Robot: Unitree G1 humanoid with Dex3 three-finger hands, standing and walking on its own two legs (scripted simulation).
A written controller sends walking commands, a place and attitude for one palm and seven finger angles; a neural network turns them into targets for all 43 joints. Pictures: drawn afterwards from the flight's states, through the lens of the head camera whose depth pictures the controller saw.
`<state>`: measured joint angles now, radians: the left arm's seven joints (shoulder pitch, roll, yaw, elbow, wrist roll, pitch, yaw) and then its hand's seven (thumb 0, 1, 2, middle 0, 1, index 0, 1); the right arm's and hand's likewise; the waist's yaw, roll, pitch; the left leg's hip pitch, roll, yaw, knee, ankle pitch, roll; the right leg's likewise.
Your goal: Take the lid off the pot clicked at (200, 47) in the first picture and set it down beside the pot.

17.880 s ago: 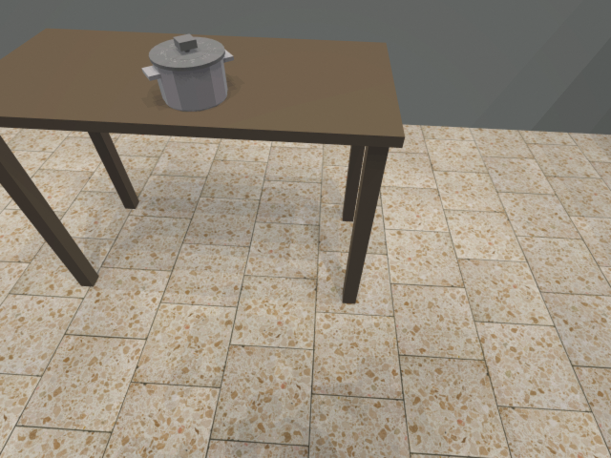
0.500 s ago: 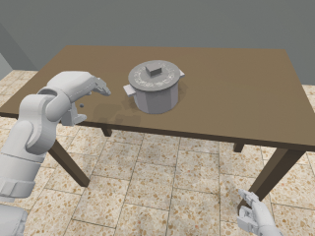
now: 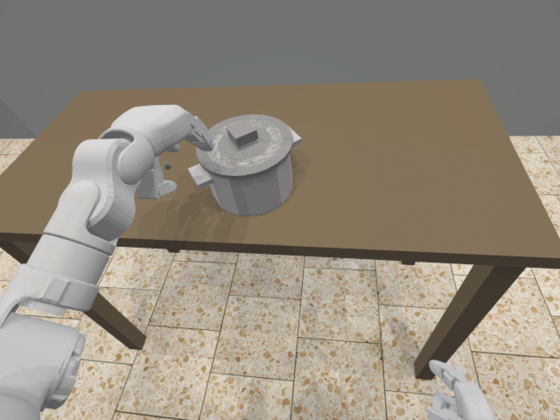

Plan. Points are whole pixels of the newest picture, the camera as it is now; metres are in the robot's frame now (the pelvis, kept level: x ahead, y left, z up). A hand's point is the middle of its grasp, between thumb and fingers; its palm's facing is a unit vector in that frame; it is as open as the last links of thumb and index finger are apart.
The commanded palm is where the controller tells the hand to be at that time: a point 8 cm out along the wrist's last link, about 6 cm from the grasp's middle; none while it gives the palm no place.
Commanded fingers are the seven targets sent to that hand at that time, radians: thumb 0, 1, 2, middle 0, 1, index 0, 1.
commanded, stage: move the open hand above the knob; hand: left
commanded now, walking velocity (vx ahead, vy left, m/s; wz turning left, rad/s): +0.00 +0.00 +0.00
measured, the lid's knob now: (242, 133) +0.54 +0.11 +0.13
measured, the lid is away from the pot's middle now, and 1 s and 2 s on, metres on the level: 0.00 0.00 0.00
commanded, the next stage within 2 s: lower the open fingers around the knob in 1.52 s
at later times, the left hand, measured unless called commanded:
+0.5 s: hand (209, 129) +0.46 +0.13 +0.19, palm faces -0.25 -0.01 -0.97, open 10.1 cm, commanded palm +0.45 +0.13 +0.26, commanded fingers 0.00 -0.31 1.47 -0.84 -0.08 -0.84 -0.08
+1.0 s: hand (237, 104) +0.52 +0.10 +0.20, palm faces -0.28 -0.03 -0.96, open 10.1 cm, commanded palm +0.50 +0.12 +0.26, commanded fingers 0.00 -0.31 1.47 -0.84 -0.08 -0.84 -0.08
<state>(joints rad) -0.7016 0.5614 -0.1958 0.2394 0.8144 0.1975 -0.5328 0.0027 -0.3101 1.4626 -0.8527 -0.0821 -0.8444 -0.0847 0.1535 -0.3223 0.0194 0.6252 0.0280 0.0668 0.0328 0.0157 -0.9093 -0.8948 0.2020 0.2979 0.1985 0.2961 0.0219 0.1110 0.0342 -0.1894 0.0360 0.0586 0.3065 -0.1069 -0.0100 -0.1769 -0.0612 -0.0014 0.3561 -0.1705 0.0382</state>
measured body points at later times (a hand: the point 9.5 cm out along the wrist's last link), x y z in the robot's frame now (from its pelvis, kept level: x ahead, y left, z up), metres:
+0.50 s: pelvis +0.02 +0.01 +0.00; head +0.05 -0.03 +0.45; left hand +0.47 +0.13 +0.25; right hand +0.18 -0.23 -0.12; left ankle +0.04 +0.13 -0.75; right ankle +0.01 -0.15 -0.75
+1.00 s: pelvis +0.03 +0.01 +0.00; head +0.07 -0.03 +0.45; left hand +0.53 +0.10 +0.25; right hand +0.11 -0.26 -0.14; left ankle +0.04 +0.13 -0.75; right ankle +0.01 -0.15 -0.75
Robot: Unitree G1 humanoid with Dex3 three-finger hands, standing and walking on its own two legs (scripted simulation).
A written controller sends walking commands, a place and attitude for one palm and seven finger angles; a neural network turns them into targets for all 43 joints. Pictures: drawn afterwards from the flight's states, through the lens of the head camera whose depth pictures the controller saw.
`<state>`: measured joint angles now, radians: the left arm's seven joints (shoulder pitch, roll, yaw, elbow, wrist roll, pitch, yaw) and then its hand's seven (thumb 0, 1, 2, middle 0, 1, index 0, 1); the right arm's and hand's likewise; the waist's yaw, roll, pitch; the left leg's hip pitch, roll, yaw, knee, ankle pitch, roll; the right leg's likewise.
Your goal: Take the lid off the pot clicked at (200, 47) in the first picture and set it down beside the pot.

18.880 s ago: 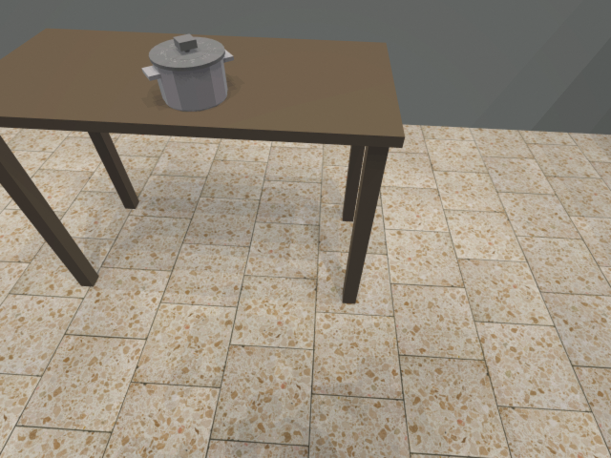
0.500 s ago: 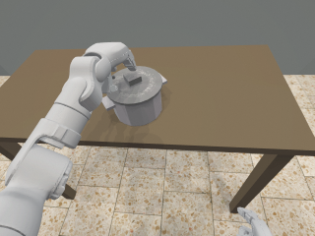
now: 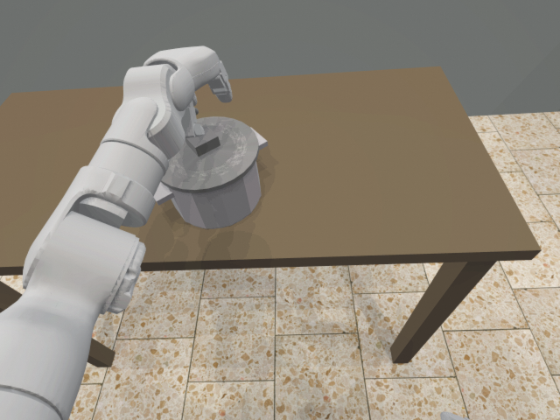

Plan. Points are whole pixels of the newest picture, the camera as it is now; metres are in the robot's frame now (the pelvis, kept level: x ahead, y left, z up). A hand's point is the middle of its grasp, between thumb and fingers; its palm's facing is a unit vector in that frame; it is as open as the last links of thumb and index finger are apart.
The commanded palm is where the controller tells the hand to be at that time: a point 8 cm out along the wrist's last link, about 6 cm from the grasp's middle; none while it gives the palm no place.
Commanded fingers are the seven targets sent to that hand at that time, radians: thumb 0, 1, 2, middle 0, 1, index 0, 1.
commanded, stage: move the open hand above the knob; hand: left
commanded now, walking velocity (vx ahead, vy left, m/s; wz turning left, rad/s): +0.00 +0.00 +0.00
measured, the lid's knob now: (202, 140) +0.51 +0.12 +0.13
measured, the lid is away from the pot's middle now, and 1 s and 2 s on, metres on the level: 0.00 0.00 0.00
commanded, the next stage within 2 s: lower the open fingers around the knob in 0.52 s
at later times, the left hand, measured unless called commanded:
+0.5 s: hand (183, 115) +0.47 +0.12 +0.20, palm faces -0.26 -0.04 -0.96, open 10.1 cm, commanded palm +0.46 +0.13 +0.26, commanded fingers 0.00 -0.31 1.47 -0.84 -0.08 -0.84 -0.08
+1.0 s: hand (186, 130) +0.47 +0.12 +0.18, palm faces -0.38 -0.07 -0.92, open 10.1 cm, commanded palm +0.47 +0.13 +0.23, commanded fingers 0.00 -0.31 1.47 -0.84 -0.08 -0.84 -0.08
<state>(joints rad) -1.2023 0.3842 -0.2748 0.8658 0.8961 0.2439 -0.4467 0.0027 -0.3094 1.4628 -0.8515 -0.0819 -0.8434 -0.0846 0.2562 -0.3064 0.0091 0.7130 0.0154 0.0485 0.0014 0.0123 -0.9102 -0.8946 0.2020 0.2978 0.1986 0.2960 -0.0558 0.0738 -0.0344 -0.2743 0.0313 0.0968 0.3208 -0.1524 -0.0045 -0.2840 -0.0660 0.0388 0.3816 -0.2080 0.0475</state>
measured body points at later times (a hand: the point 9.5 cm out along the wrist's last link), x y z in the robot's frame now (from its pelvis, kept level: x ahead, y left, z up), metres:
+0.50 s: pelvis +0.00 +0.00 +0.00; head +0.03 -0.03 +0.45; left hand +0.48 +0.12 +0.25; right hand +0.12 -0.25 -0.13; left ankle +0.00 +0.13 -0.75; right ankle -0.01 -0.15 -0.75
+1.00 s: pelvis +0.00 +0.00 +0.00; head +0.03 -0.02 +0.45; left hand +0.48 +0.12 +0.23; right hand +0.09 -0.26 -0.14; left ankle +0.00 +0.13 -0.75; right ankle -0.01 -0.15 -0.75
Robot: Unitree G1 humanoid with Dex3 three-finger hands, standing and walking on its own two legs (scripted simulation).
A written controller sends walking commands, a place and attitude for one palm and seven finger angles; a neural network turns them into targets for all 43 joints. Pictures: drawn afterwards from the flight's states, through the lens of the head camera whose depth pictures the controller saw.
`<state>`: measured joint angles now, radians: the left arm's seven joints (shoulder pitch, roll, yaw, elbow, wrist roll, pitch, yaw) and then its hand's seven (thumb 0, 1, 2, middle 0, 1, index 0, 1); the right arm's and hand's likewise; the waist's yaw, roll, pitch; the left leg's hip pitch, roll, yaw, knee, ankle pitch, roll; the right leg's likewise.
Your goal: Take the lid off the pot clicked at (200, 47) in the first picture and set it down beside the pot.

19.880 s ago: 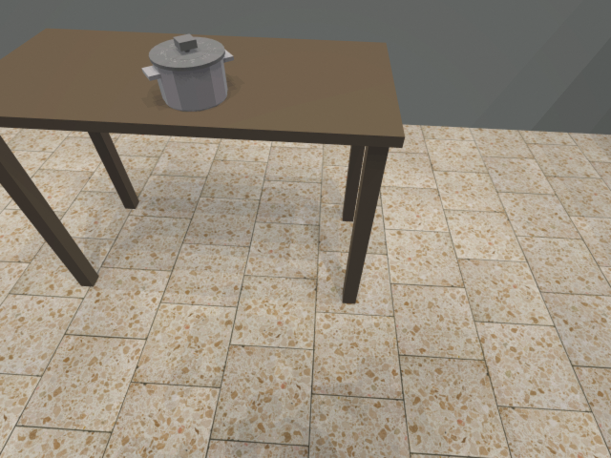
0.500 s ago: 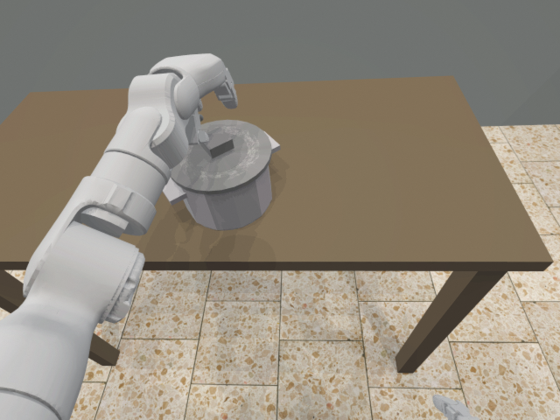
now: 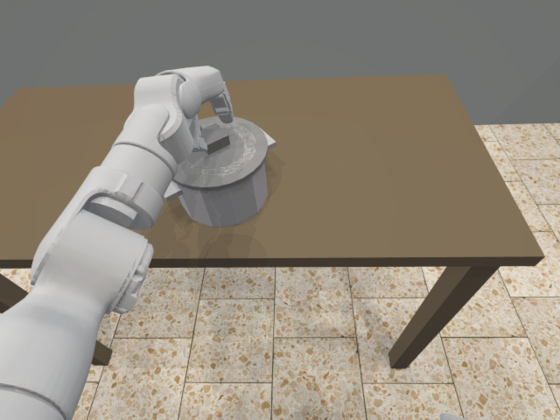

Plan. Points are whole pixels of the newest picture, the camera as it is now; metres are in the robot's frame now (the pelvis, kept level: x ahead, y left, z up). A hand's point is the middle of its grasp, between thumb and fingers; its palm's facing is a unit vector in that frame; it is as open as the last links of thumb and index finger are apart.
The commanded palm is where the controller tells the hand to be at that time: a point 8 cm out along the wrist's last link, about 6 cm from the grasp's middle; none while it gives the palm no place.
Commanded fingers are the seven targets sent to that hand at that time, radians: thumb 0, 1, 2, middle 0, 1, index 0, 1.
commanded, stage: lower the open fingers around the knob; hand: left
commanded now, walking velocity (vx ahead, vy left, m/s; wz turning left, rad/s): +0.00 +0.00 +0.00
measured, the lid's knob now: (212, 138) +0.51 +0.10 +0.13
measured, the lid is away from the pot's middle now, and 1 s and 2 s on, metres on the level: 0.00 0.00 0.00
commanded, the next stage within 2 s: close the fingers and squeeze the knob in 1.08 s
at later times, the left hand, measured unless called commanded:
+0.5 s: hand (202, 131) +0.49 +0.11 +0.16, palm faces -0.41 -0.07 -0.91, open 10.1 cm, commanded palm +0.49 +0.12 +0.21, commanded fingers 0.00 -0.31 1.47 -0.84 -0.08 -0.84 -0.08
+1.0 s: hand (202, 134) +0.49 +0.11 +0.16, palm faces -0.40 -0.07 -0.91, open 10.1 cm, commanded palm +0.48 +0.12 +0.21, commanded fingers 0.00 -0.31 1.47 -0.84 -0.08 -0.84 -0.08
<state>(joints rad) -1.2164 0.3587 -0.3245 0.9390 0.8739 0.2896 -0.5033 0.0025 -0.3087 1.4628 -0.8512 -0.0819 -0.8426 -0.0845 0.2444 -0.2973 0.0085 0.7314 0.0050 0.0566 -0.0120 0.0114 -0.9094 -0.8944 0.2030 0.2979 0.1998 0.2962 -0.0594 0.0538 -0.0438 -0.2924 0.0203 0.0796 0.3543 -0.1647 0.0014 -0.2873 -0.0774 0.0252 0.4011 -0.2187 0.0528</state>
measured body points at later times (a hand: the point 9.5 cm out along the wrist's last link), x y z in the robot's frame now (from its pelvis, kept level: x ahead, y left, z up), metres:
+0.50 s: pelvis +0.01 +0.00 +0.00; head +0.05 -0.02 +0.45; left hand +0.51 +0.11 +0.21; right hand +0.05 -0.27 -0.14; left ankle +0.00 +0.12 -0.74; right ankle -0.02 -0.16 -0.74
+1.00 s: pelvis +0.01 +0.00 +0.00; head +0.05 -0.02 +0.45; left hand +0.50 +0.11 +0.21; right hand +0.08 -0.27 -0.14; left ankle +0.00 +0.12 -0.74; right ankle -0.02 -0.16 -0.74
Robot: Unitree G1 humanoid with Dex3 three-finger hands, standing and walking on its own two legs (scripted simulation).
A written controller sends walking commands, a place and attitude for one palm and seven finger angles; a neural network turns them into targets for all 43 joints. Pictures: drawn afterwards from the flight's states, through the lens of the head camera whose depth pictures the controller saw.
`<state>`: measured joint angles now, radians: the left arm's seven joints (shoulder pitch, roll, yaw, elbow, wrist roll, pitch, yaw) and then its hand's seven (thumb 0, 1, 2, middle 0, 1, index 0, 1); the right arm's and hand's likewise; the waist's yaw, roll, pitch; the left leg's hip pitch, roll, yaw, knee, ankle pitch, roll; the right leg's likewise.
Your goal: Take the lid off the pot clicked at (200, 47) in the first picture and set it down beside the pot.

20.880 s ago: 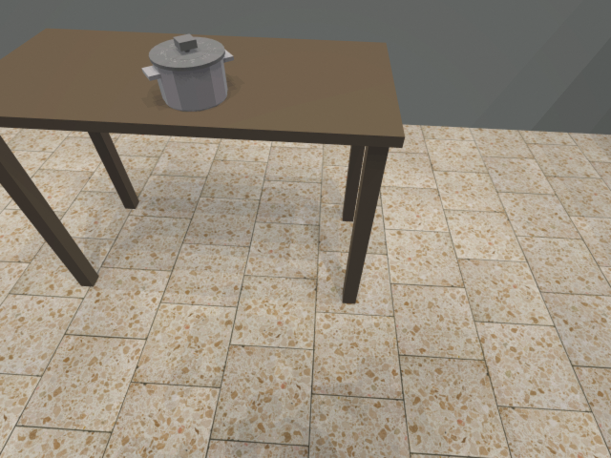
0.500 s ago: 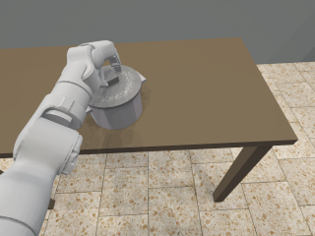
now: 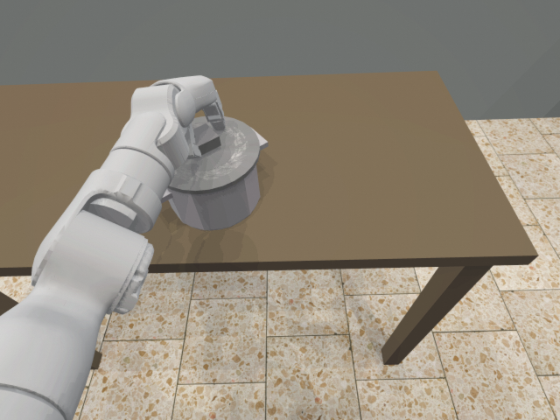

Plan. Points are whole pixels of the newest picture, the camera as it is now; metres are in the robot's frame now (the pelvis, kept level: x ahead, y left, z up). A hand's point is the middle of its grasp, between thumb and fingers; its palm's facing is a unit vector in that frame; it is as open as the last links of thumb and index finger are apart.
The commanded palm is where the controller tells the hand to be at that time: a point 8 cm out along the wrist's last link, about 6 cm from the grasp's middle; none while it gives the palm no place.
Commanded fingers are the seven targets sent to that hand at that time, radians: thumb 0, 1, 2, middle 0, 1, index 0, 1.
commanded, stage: lower the open fingers around the knob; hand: left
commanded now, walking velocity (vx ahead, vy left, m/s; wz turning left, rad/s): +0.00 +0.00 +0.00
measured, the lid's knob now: (202, 139) +0.50 +0.11 +0.13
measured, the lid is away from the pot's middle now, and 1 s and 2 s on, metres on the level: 0.00 0.00 0.00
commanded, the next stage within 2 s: close the fingers and squeeze the knob in 0.08 s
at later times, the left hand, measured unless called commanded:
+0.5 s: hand (198, 139) +0.47 +0.10 +0.15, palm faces -0.40 -0.06 -0.91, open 9.8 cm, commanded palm +0.47 +0.12 +0.21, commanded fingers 0.00 0.07 0.92 -0.51 -0.99 -0.51 -0.99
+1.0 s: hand (195, 140) +0.47 +0.11 +0.15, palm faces -0.41 -0.07 -0.91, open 7.7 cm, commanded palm +0.47 +0.12 +0.21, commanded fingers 0.00 0.37 0.74 -0.70 -1.09 -0.70 -1.09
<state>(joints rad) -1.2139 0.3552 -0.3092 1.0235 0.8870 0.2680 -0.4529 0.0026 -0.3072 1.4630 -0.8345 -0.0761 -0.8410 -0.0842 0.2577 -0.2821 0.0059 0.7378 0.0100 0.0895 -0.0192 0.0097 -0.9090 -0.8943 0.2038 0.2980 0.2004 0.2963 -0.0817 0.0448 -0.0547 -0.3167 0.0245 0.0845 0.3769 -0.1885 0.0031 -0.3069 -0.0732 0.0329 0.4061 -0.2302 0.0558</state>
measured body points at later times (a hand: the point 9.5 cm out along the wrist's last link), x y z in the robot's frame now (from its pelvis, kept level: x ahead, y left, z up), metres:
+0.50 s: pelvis +0.00 +0.00 +0.00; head +0.04 -0.03 +0.45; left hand +0.49 +0.11 +0.21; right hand +0.06 -0.27 -0.14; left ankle -0.01 +0.12 -0.74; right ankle -0.02 -0.16 -0.74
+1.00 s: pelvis +0.00 +0.00 +0.00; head +0.04 -0.03 +0.45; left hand +0.49 +0.11 +0.20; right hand +0.06 -0.27 -0.14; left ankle -0.01 +0.12 -0.74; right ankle -0.02 -0.16 -0.74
